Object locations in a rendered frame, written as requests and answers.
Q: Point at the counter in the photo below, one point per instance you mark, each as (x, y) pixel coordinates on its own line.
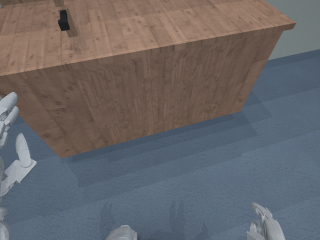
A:
(128, 69)

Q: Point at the robot left hand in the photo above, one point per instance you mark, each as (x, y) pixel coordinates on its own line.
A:
(21, 168)

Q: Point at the tap lever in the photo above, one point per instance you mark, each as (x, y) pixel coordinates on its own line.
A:
(63, 21)

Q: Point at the robot right hand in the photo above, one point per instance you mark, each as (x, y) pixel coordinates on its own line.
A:
(269, 230)

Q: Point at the left robot forearm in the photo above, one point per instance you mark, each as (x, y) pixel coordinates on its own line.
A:
(5, 232)

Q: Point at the robot left thigh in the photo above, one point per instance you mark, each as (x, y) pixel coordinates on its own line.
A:
(122, 233)

